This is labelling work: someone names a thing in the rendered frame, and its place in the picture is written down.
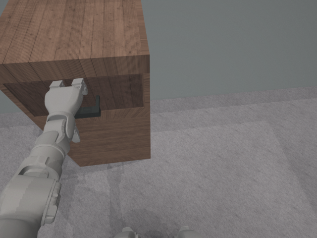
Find cabinet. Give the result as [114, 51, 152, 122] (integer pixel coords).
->
[0, 0, 151, 167]

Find robot shin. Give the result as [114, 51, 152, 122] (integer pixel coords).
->
[179, 226, 190, 232]
[122, 227, 135, 233]

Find handle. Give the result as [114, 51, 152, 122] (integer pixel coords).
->
[74, 95, 101, 119]

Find robot left shin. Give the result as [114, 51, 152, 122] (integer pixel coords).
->
[122, 227, 135, 233]

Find robot left hand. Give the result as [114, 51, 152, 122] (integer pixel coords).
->
[45, 78, 88, 143]

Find robot right shin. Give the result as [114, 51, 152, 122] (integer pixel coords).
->
[179, 226, 190, 232]

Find drawer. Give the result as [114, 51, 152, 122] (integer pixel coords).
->
[5, 73, 144, 117]

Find left robot upper arm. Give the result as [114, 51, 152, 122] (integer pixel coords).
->
[0, 175, 61, 238]

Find robot left forearm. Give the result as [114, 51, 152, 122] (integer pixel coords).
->
[0, 112, 75, 209]

